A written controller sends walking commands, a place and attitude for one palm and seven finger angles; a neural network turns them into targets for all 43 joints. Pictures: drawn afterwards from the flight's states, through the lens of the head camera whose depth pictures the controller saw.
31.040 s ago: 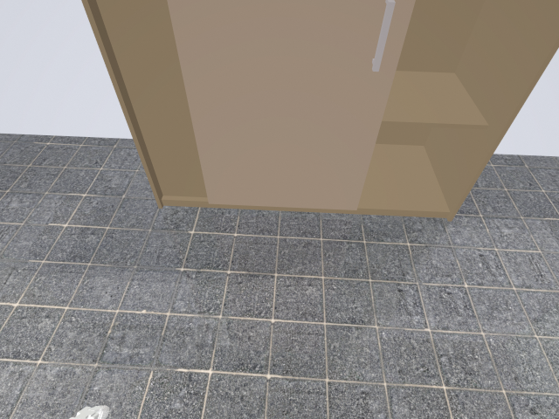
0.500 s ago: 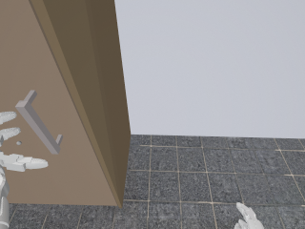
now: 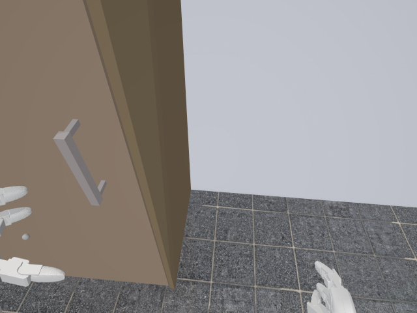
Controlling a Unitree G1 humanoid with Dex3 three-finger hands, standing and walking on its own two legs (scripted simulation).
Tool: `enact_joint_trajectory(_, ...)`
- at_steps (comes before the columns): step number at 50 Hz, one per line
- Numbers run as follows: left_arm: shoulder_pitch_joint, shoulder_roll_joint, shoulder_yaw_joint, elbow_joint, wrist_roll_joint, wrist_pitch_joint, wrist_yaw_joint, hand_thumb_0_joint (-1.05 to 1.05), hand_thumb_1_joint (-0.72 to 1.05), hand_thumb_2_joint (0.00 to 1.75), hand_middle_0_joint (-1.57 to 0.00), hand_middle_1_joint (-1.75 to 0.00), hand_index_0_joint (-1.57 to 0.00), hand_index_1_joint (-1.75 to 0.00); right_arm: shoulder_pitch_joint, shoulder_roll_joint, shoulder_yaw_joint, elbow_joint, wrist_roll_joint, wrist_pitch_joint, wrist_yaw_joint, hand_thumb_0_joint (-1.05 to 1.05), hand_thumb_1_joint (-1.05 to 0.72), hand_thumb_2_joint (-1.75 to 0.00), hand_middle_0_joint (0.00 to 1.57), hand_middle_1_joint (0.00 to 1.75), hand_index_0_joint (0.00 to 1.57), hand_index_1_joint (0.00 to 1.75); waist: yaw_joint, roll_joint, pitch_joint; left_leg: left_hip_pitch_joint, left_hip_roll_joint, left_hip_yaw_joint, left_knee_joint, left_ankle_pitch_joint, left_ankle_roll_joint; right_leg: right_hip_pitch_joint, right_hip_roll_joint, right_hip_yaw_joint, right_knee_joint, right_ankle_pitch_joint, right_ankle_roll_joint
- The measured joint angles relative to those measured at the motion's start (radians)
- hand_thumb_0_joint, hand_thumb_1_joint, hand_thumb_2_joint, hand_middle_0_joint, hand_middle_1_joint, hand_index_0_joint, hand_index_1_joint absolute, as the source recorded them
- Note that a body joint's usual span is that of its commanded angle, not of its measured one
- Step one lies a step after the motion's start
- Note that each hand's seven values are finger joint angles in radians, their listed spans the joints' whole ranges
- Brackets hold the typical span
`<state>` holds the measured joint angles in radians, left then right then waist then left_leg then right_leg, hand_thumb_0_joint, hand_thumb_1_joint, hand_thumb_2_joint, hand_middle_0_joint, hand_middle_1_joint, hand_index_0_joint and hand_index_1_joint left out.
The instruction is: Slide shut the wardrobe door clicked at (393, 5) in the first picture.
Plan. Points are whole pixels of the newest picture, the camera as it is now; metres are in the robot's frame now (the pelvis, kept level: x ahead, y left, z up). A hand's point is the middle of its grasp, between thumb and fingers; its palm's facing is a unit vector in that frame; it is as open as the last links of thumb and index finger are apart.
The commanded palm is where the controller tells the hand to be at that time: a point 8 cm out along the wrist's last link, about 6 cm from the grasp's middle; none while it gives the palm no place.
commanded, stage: slip the hand off the handle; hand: left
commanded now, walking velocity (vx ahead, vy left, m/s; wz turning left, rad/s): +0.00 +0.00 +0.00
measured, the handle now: (86, 166) +0.33 +0.30 +0.11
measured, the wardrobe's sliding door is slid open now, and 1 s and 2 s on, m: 0.00 0.00 0.00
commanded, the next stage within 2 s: draw the hand back to the body in 0.16 s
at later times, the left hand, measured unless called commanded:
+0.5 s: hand (32, 242) +0.17 +0.30 +0.11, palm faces +0.24 -0.96 -0.16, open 14.7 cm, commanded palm +0.12 +0.35 +0.13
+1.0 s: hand (30, 233) +0.17 +0.29 +0.14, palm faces +0.46 -0.80 -0.38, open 13.5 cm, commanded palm +0.13 +0.32 +0.16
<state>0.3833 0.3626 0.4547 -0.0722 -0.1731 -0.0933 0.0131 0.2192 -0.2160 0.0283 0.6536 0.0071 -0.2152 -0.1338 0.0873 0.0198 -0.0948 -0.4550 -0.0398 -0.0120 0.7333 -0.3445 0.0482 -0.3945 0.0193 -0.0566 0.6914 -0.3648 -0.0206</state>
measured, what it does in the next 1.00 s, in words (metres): stands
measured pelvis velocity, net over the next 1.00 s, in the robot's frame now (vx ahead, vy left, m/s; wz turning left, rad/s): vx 0.00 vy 0.00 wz -0.01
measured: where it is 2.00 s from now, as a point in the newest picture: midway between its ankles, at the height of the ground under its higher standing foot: outside the picture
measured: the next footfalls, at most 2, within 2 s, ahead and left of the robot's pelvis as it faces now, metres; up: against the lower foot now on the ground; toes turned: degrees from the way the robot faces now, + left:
none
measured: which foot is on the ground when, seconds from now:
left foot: down 0.00-1.00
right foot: down 0.00-1.00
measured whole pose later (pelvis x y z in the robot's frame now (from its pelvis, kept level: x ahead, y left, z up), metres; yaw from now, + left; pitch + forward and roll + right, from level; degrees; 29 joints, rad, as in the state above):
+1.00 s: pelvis +0.00 +0.00 +0.01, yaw -1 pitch -2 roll -2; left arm 0.52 0.36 0.37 -0.34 -0.11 -0.04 0.08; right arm 0.24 -0.23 0.05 0.62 0.02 -0.28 -0.11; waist 0.09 0.04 -0.02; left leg -0.28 -0.03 -0.01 0.61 -0.30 0.05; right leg -0.21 0.03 -0.04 0.54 -0.30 -0.02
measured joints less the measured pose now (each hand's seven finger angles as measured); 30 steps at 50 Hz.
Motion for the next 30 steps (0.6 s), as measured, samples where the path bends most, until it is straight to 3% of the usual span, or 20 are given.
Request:
enact_joint_trajectory(15, 0.101, -0.005, 0.003, -0.083, -0.020, -0.015, -0.012, -0.01, -0.55, 0.20, -0.25, -1.15, -0.26, -1.15, 0.017, -0.004, 0.003, 0.019, 0.001, -0.045, -0.007, 0.02, -0.91, -0.90, 0.20, 0.30, 0.21, 0.30, 0.016, 0.002, 0.005, -0.025, -0.004, -0.021, 0.030, -0.004, -0.003, -0.015, -0.003, -0.022, 0.023, -0.008, -0.003)
enact_joint_trajectory(19, 0.079, 0.001, 0.006, -0.053, -0.111, -0.030, -0.140, -0.01, -0.55, 0.20, -0.25, -1.15, -0.26, -1.15, 0.026, -0.012, 0.013, 0.037, 0.024, -0.068, -0.024, 0.02, -0.91, -0.90, 0.20, 0.30, 0.21, 0.30, 0.008, 0.012, 0.007, -0.020, 0.002, -0.028, 0.037, -0.008, -0.004, -0.002, 0.004, -0.029, 0.014, -0.006, -0.005)
enact_joint_trajectory(27, 0.006, 0.082, 0.052, 0.038, -0.251, -0.008, -0.433, -0.01, -0.55, 0.20, -0.25, -1.15, -0.26, -1.15, 0.033, -0.027, 0.037, 0.025, 0.057, -0.134, -0.028, 0.02, -0.91, -0.90, 0.20, 0.30, 0.21, 0.30, -0.025, 0.024, 0.021, 0.048, 0.023, -0.018, 0.013, -0.013, -0.009, 0.068, 0.026, -0.015, -0.032, 0.010, -0.011)
enact_joint_trajectory(30, 0.014, 0.100, 0.084, 0.042, -0.291, 0.016, -0.494, -0.01, -0.55, 0.20, -0.25, -1.15, -0.26, -1.15, 0.039, -0.034, 0.038, -0.004, 0.062, -0.158, -0.014, 0.02, -0.91, -0.90, 0.20, 0.30, 0.21, 0.30, -0.034, 0.026, 0.013, 0.069, 0.030, -0.006, -0.005, -0.010, -0.009, 0.085, 0.032, -0.002, -0.050, 0.018, -0.011)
